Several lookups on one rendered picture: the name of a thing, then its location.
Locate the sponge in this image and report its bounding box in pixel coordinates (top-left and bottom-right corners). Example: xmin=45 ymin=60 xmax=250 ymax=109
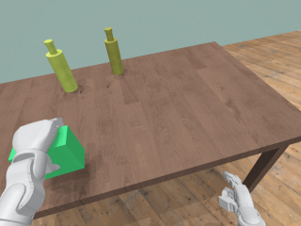
xmin=8 ymin=125 xmax=85 ymax=180

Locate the robot left forearm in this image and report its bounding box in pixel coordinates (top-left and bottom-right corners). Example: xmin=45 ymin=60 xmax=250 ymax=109
xmin=0 ymin=149 xmax=48 ymax=226

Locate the table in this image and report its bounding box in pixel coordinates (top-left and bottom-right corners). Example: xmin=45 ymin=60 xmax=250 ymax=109
xmin=0 ymin=41 xmax=301 ymax=220

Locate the left robot hand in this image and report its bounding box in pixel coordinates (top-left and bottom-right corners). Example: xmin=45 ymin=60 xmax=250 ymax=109
xmin=12 ymin=118 xmax=65 ymax=174

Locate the right robot hand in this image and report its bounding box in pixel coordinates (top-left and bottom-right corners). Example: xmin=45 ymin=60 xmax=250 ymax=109
xmin=218 ymin=171 xmax=255 ymax=214

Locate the robot right forearm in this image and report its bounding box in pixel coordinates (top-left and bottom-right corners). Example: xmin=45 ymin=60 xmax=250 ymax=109
xmin=236 ymin=205 xmax=266 ymax=226

